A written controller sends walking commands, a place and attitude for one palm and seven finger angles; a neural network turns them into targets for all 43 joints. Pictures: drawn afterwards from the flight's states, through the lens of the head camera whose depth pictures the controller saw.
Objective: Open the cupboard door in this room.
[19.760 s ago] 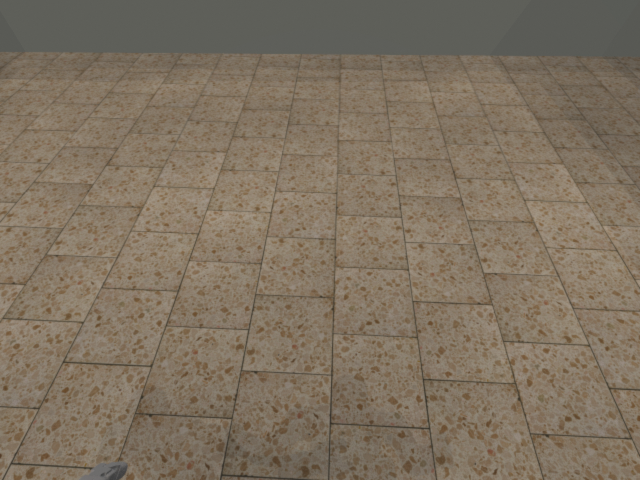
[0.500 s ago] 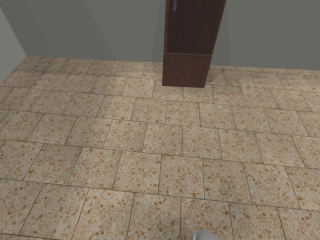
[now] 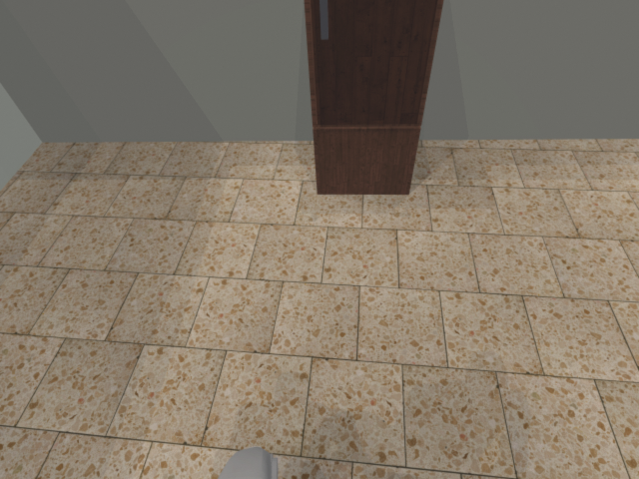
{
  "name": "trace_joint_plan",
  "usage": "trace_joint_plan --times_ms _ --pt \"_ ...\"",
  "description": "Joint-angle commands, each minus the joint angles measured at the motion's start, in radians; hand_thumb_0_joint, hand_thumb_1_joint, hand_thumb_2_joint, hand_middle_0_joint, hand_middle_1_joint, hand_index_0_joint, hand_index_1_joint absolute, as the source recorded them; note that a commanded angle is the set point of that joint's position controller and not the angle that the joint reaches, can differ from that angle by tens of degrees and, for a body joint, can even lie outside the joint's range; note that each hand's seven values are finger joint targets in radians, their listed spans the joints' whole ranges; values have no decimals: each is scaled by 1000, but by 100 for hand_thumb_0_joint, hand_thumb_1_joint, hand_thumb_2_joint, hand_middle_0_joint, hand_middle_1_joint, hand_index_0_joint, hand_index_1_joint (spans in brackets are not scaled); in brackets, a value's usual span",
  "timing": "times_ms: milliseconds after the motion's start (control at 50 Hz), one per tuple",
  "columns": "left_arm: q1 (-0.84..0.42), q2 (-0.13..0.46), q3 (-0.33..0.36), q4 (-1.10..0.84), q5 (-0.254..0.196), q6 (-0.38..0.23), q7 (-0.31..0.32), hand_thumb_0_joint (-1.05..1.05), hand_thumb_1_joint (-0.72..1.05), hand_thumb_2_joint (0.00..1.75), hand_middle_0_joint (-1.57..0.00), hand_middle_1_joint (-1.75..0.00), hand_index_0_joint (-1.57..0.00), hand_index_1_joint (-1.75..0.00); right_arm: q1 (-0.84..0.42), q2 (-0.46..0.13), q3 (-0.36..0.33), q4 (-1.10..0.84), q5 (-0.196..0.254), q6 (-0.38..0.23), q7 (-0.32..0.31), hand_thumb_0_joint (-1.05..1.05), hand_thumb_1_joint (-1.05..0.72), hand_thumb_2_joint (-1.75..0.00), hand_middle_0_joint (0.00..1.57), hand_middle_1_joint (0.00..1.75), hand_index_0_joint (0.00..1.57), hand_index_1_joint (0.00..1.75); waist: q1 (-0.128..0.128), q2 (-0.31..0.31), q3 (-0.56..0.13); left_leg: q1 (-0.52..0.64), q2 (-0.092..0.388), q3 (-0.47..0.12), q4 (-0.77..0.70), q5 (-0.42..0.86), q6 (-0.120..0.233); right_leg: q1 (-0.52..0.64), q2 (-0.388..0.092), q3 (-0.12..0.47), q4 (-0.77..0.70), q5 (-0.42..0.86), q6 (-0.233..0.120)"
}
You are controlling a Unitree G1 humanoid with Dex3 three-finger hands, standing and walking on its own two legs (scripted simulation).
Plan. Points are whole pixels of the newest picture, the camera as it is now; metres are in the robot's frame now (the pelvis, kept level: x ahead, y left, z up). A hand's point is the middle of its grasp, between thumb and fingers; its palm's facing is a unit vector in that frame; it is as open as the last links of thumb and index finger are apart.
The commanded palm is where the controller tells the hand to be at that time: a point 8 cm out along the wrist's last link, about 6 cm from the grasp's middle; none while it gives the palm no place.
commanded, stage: turn or walk to find it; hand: left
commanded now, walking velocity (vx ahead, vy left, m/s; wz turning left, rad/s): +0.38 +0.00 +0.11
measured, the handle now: (324, 7) +1.36 +0.05 +0.04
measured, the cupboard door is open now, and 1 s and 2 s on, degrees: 0 0 0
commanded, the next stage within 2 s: stand and wait in 0.06 s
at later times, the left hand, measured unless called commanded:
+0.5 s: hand (196, 478) +0.16 +0.21 -0.19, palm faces +0.11 -0.98 -0.16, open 7.4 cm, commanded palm none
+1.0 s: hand (226, 430) +0.22 +0.17 -0.18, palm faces +0.10 -0.98 -0.16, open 7.4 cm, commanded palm none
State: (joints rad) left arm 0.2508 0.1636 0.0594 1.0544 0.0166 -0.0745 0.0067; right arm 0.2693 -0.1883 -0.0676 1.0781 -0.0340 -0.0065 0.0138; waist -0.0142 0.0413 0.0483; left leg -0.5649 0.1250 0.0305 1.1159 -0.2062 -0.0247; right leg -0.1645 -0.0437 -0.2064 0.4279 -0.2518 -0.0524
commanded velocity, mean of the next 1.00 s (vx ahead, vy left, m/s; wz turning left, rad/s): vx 0.05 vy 0.00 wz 0.01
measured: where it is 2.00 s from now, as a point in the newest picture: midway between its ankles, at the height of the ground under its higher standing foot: outside the picture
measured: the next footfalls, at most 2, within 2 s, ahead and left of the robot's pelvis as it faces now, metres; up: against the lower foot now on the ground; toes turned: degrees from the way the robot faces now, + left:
left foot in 0.26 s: +0.25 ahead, +0.15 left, +0.00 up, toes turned +10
right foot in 0.60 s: +0.25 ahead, -0.10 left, +0.00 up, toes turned -5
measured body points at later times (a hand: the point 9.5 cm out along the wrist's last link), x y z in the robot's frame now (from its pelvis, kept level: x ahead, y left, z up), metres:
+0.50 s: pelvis +0.17 +0.04 -0.01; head +0.18 +0.05 +0.44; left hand +0.15 +0.26 -0.17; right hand +0.28 -0.17 -0.15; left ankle +0.21 +0.14 -0.74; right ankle +0.17 -0.10 -0.71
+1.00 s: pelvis +0.25 +0.01 -0.01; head +0.25 +0.01 +0.44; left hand +0.22 +0.23 -0.17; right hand +0.20 -0.21 -0.17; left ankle +0.21 +0.14 -0.74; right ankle +0.21 -0.10 -0.74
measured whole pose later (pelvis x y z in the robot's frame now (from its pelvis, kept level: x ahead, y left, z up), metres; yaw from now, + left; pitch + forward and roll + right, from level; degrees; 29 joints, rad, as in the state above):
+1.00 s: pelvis +0.25 +0.01 -0.01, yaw +3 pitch -1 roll +0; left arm 0.30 0.13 0.02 1.15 0.00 -0.02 0.02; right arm 0.35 -0.13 -0.01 1.19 -0.02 -0.01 -0.02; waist 0.00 0.00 0.02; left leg -0.17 0.08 0.10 0.49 -0.31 -0.04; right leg -0.14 -0.03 -0.14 0.48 -0.32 -0.01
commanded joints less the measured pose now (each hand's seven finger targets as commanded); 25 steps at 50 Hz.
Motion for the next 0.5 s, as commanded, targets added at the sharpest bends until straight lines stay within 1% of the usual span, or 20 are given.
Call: trace_joint_plan --times_ms 0,40,100,120,140,160,180,200,220,240,260,280,300,320,340,360,380,420,440,480 --pt "93 108 2 -2 4 -27 1 0 90 90 -20 -30 -20 -30 -29 -10 -2 -68 6 -14 18 0 -90 -90 20 30 20 30 12 -146 48 -77 33 11 -114 69 -16 15 -253 157 -264 167 -62" --pt "123 113 -3 15 4 -29 2 0 90 90 -20 -30 -20 -30 -99 -5 3 -93 8 -19 25 0 -90 -90 20 30 20 30 26 -139 69 -81 29 29 -226 79 -14 49 -254 144 -262 221 -68" --pt "176 114 -12 44 3 -20 8 0 90 90 -20 -30 -20 -30 -192 1 21 -113 10 -28 22 0 -90 -90 20 30 20 30 56 -141 75 -20 -6 72 -388 61 0 117 -248 121 -200 461 -66" --pt "181 122 -13 56 5 -16 10 0 90 90 -20 -30 -20 -30 -196 2 23 -113 12 -31 20 0 -90 -90 20 30 20 30 55 -140 69 13 -17 82 -423 49 6 136 -253 112 -173 530 -64" --pt "186 128 -13 60 4 -12 13 0 90 90 -20 -30 -20 -30 -196 0 28 -112 13 -33 18 0 -90 -90 20 30 20 30 55 -165 56 43 -35 93 -454 39 15 164 -249 104 -143 613 -58" --pt "193 130 -14 68 4 -7 15 0 90 90 -20 -30 -20 -30 -192 -5 30 -109 13 -35 12 0 -90 -90 20 30 20 30 51 -179 42 93 -55 104 -483 27 24 176 -246 97 -103 697 -50" --pt "195 128 -16 73 1 -4 18 0 90 90 -20 -30 -20 -30 -156 -14 30 -96 12 -38 3 0 -90 -90 20 30 20 30 29 -176 13 177 -83 120 -532 44 33 176 -232 85 -33 786 -36" --pt "180 134 -18 76 -2 0 22 0 90 90 -20 -30 -20 -30 -62 -37 26 -65 9 -42 -5 0 -90 -90 20 30 20 30 -18 -171 -37 311 -96 121 -616 133 40 155 -211 60 85 805 -9" --pt "182 125 -21 70 -6 5 23 0 90 90 -20 -30 -20 -30 58 -97 15 -31 5 -48 -11 0 -90 -90 20 30 20 30 -57 -76 -133 526 -32 67 -645 409 57 65 -165 33 260 636 34" --pt "244 77 -30 67 -19 7 24 0 90 90 -20 -30 -20 -30 151 -180 -1 -11 2 -51 -22 0 -90 -90 20 30 20 30 -71 103 -264 805 183 -151 -581 828 156 -173 -58 -1 463 173 77" --pt "257 48 -38 56 -16 6 28 0 90 90 -20 -30 -20 -30 186 -221 -8 4 20 -42 -27 0 -90 -90 20 30 20 30 -69 182 -298 817 325 -234 -618 1100 252 -236 -1 68 684 -411 76" --pt "231 50 -39 56 -21 20 36 0 90 90 -20 -30 -20 -30 133 -218 2 -1 28 -44 -40 0 -90 -90 20 30 20 30 -46 185 -317 776 339 -247 -644 1030 270 -276 -25 161 744 -422 78" --pt "176 52 -34 55 -17 25 36 0 90 90 -20 -30 -20 -30 69 -189 2 -18 26 -42 -44 0 -90 -90 20 30 20 30 -43 165 -233 666 317 -219 -682 851 266 -306 -52 181 760 -374 78" --pt "135 48 -33 54 -12 31 27 0 90 90 -20 -30 -20 -30 -11 -138 12 -36 24 -40 -42 0 -90 -90 20 30 20 30 -14 89 -117 515 266 -160 -732 684 234 -293 -81 176 712 -331 85" --pt "136 23 -34 58 -8 40 21 0 90 90 -20 -30 -20 -30 -53 -105 23 -41 21 -42 -41 0 -90 -90 20 30 20 30 8 65 -73 422 219 -107 -765 600 202 -247 -89 173 644 -285 91" --pt "151 8 -35 66 -6 50 18 0 90 90 -20 -30 -20 -30 -68 -88 27 -41 20 -44 -40 0 -90 -90 20 30 20 30 22 66 -63 362 183 -67 -793 531 180 -196 -89 164 587 -240 96" --pt "169 -3 -36 70 -6 60 18 0 90 90 -20 -30 -20 -30 -83 -85 29 -42 21 -43 -40 0 -90 -90 20 30 20 30 33 85 -60 314 165 -49 -818 443 170 -155 -85 154 539 -212 99" --pt "187 -7 -37 72 -4 73 19 0 90 90 -20 -30 -20 -30 -95 -83 27 -40 23 -39 -39 0 -90 -90 20 30 20 30 47 89 -59 281 144 -51 -857 281 168 -122 -76 142 464 -163 101" --pt "182 -14 -37 64 1 77 21 0 90 90 -20 -30 -20 -30 -101 -68 17 -50 18 -36 -38 0 -90 -90 20 30 20 30 45 97 -53 253 146 -47 -866 190 170 -103 -76 137 411 -147 102" --pt "169 -14 -40 55 6 79 20 0 90 90 -20 -30 -20 -30 -111 -72 12 -52 16 -25 -36 0 -90 -90 20 30 20 30 47 72 -21 207 135 -60 -866 12 164 -59 -61 119 308 -91 105"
